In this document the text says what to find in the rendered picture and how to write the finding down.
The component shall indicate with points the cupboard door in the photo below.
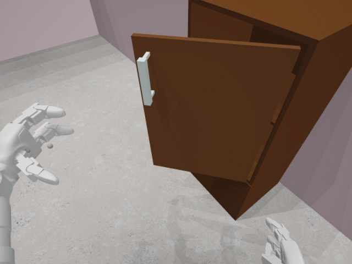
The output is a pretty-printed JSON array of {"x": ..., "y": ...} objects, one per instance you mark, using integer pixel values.
[{"x": 214, "y": 100}]

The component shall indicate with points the left robot hand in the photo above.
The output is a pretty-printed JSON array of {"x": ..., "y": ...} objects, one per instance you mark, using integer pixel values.
[{"x": 15, "y": 138}]

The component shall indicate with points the right robot hand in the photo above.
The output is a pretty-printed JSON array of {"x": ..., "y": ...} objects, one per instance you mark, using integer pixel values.
[{"x": 287, "y": 250}]

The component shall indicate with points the handle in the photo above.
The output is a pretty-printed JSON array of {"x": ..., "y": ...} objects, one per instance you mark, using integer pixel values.
[{"x": 147, "y": 93}]

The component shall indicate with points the robot left forearm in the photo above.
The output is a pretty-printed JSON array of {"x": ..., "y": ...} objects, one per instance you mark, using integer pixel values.
[{"x": 8, "y": 177}]

